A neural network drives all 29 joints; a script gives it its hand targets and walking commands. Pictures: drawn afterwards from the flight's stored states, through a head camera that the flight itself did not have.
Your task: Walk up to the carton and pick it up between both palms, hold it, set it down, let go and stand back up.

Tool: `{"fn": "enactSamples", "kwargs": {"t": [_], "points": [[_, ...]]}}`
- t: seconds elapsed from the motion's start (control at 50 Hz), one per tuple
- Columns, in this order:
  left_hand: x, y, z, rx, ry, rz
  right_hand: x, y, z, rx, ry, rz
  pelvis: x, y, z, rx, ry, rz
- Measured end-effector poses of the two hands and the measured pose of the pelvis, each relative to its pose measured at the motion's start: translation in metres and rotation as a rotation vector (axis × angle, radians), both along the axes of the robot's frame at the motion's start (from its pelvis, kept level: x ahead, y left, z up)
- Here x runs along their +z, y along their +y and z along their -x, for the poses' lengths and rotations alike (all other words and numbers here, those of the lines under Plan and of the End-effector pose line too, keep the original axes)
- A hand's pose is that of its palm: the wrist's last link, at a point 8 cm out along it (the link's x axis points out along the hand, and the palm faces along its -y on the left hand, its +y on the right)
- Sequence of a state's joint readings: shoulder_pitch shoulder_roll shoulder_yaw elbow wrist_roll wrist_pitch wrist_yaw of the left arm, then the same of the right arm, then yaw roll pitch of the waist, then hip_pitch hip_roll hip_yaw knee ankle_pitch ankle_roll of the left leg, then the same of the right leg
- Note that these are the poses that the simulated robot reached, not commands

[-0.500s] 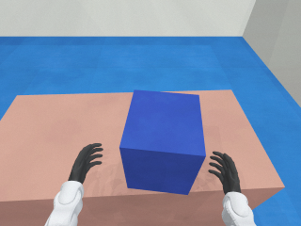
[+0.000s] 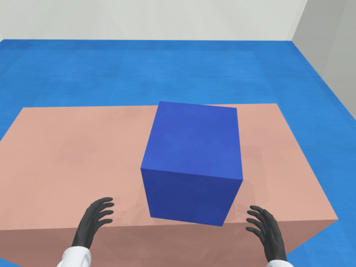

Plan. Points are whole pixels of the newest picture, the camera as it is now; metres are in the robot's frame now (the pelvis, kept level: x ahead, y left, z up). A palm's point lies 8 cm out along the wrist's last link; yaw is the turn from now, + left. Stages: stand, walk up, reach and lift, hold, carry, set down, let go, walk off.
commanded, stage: set down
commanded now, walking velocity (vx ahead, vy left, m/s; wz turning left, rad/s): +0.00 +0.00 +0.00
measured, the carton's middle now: (191, 165) +0.39 +0.01 -0.01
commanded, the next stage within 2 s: let go in 1.12 s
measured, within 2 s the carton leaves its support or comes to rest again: neither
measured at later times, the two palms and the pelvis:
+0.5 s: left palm (94, 251) +0.18 +0.22 -0.06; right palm out of the picture +0.17 -0.21 -0.06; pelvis +0.01 -0.01 +0.01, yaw -1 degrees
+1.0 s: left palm (91, 264) +0.16 +0.22 -0.07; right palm out of the picture +0.16 -0.23 -0.08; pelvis +0.01 -0.01 +0.01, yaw -1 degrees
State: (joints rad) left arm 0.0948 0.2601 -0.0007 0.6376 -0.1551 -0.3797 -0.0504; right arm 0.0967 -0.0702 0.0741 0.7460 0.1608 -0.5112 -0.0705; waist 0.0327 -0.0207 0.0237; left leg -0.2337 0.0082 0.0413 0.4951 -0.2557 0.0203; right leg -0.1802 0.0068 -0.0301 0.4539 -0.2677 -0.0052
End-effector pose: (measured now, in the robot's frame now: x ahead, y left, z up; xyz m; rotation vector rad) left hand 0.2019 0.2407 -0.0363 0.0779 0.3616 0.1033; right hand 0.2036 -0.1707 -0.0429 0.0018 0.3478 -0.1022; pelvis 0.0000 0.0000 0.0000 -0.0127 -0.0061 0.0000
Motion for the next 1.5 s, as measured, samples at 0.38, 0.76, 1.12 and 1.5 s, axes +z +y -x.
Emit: {"fn": "enactSamples", "kwargs": {"t": [0.38, 0.76, 1.12, 1.5], "points": [[-0.02, -0.013, 0.02, 0.001, 0.212, -0.007, -0.012, -0.034, 0.027, -0.002, 0.172, 0.082, 0.004, -0.008, -0.008, -0.007, -0.071, -0.014], [-0.033, -0.013, 0.03, 0.003, 0.413, -0.062, -0.031, -0.044, 0.036, 0.025, 0.303, 0.106, 0.007, -0.009, -0.018, -0.021, -0.063, -0.008], [-0.039, -0.025, 0.046, -0.001, 0.49, -0.064, -0.034, -0.067, 0.057, 0.015, 0.379, 0.151, 0.008, -0.011, -0.005, -0.02, -0.075, -0.008], [-0.039, -0.038, 0.05, -0.021, 0.493, -0.075, -0.029, -0.074, 0.073, 0.026, 0.387, 0.158, 0.006, -0.016, 0.009, -0.022, -0.088, -0.016]]}}
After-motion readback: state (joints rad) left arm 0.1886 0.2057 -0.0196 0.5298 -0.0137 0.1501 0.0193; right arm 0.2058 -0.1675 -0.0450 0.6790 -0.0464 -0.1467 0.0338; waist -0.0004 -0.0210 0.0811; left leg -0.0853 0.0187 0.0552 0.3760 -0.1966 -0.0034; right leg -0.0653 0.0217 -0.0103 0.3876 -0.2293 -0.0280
